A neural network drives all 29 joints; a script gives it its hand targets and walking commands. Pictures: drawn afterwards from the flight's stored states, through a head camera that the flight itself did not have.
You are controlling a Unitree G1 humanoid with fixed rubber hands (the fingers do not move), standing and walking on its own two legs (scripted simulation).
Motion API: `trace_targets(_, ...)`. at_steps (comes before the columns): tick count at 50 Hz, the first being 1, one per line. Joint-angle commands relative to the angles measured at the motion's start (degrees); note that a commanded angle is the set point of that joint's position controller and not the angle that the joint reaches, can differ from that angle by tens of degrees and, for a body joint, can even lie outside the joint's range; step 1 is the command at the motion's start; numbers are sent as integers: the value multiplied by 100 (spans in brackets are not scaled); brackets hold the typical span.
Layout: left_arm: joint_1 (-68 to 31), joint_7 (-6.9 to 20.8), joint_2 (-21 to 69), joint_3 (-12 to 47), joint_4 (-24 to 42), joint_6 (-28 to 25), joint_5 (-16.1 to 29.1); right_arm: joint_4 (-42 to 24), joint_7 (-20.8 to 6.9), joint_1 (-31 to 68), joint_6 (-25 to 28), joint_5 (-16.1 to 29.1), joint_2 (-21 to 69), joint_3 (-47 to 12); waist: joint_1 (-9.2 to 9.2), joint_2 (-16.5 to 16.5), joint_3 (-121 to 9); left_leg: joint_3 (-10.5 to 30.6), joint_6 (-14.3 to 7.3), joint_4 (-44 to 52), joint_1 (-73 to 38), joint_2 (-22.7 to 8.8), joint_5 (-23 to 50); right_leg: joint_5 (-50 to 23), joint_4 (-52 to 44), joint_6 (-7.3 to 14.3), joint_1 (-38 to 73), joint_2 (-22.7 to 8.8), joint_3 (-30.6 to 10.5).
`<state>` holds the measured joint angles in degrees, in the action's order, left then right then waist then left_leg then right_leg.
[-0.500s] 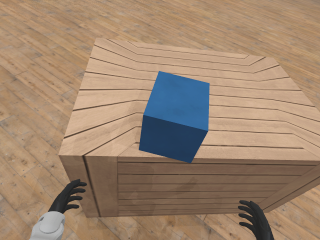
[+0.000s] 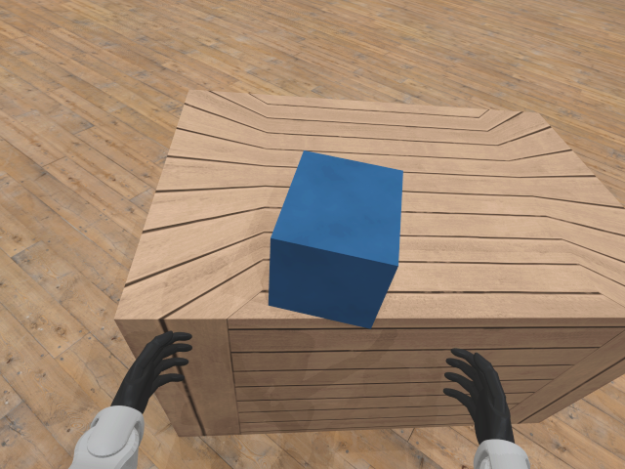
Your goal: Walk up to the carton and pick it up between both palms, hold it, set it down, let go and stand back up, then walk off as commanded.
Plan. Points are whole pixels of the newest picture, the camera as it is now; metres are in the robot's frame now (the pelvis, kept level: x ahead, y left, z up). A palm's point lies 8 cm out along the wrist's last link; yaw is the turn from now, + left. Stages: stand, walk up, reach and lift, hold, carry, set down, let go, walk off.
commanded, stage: reach and lift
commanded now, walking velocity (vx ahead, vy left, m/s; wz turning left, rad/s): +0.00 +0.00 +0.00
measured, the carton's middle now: (336, 237) +0.49 -0.04 -0.01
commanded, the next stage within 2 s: none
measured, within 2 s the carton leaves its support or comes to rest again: neither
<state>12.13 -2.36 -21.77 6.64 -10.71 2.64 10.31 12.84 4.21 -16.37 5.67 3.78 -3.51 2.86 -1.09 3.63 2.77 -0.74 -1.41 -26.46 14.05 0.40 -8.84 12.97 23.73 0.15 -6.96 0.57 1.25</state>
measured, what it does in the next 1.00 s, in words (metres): stands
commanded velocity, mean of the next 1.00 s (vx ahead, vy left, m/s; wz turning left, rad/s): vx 0.00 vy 0.00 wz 0.00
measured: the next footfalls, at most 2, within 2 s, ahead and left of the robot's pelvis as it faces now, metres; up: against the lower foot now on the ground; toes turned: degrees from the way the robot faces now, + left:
none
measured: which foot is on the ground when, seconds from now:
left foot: down 0.00-1.00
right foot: down 0.00-1.00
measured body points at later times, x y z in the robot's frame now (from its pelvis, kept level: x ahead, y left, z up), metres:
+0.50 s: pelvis +0.02 -0.01 +0.00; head +0.04 +0.02 +0.45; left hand +0.28 +0.19 +0.03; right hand +0.24 -0.21 +0.04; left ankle +0.07 +0.09 -0.74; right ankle +0.00 -0.13 -0.74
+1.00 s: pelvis +0.03 -0.01 +0.00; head +0.05 +0.02 +0.45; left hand +0.37 +0.19 +0.08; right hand +0.33 -0.21 +0.07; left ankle +0.07 +0.09 -0.74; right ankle +0.00 -0.13 -0.74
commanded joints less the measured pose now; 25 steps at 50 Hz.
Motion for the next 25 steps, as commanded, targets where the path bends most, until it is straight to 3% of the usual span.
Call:
trace_targets(1,-262,54,-187,-97,1701,-329,520,-2150,222,24,24,497,-384,0,107,-805,-869,182,328,1080,-1778,-351,-794,165,-740,30,-502,-154,-217)
trace_targets(2,-293,125,-251,-213,1794,-389,587,-2351,290,35,-11,505,-308,-16,150,-586,-743,74,281,952,-1778,-269,-590,159,-811,11,-596,-217,-306)
trace_targets(3,-293,124,-242,-236,1812,-417,540,-2407,315,-65,-14,507,-193,-171,205,-792,-832,88,274,979,-1646,-287,-593,164,-758,29,-514,-202,-277)
trace_targets(4,-332,186,-201,-228,1784,-385,634,-2287,332,-107,-92,503,-198,-188,136,-589,-768,67,277,918,-1825,-300,-395,114,-802,22,-642,-201,-251)
trace_targets(6,-329,191,-357,-305,2181,-444,579,-2550,419,-279,-154,604,-189,-293,206,-882,-942,42,268,852,-1919,-278,-166,54,-814,44,-612,-207,-312)
trace_targets(8,-385,266,-267,-364,2076,-462,596,-2560,472,-230,-163,607,-176,-299,170,-730,-1089,121,209,784,-1979,-327,-73,-27,-824,45,-611,-227,-311)
trace_targets(11,-441,278,-280,-384,2184,-401,526,-2484,506,-129,-239,640,-199,-316,198,-1005,-968,117,348,766,-1875,-335,180,-204,-760,101,-541,-186,-348)
trace_targets(13,-606,280,-269,-333,2314,-333,667,-2774,520,246,-203,693,-374,-117,178,-1001,-1173,100,384,705,-1960,-323,354,-304,-763,128,-576,-151,-302)
trace_targets(14,-824,255,-238,-303,2443,-297,711,-2653,522,220,-203,685,-332,-42,123,-1061,-1288,93,378,680,-1898,-300,313,-281,-738,109,-573,-140,-315)
trace_targets(15,-688,275,-294,-364,2257,-244,735,-2881,524,421,-276,704,-481,-38,170,-834,-1026,114,339,843,-1860,-370,-54,-5,-796,85,-610,-104,-317)
trace_targets(18,-867,235,-248,-407,2241,-113,708,-2805,517,491,-376,654,-422,-156,238,-996,-948,19,365,811,-1741,-288,131,-154,-765,100,-550,-111,-349)
trace_targets(19,-1273,231,-334,-410,2241,-71,770,-2956,509,855,-447,656,-392,-241,297,-834,-1145,27,309,809,-1579,-288,-63,-12,-725,83,-612,-144,-365)
trace_targets(20,-1287,232,-284,-329,2345,-29,762,-2875,482,796,-537,695,-474,-235,229,-982,-1044,79,319,891,-1734,-316,-163,42,-760,118,-684,-132,-363)
trace_targets(24,-1540,153,-276,-426,2516,188,720,-2780,483,968,-710,631,-465,52,81,-935,-1206,104,339,861,-1748,-372,-77,-176,-738,101,-559,-130,-401)
trace_targets(25,-1522,151,-317,-460,2453,205,773,-3057,492,1142,-711,697,-579,23,170,-856,-1313,108,357,852,-1850,-380,94,-303,-711,84,-580,-92,-342)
